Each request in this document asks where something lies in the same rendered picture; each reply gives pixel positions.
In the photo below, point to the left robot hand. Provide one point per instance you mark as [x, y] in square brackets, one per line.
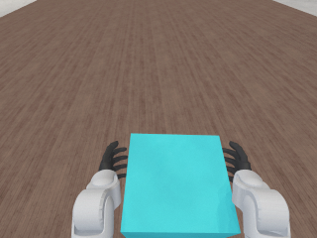
[108, 161]

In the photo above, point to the right robot hand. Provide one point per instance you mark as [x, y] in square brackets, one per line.
[240, 162]

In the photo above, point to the carton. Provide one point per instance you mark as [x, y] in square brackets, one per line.
[177, 186]

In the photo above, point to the robot left forearm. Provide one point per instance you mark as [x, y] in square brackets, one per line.
[93, 210]

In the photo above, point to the robot right forearm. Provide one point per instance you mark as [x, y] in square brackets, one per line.
[265, 211]

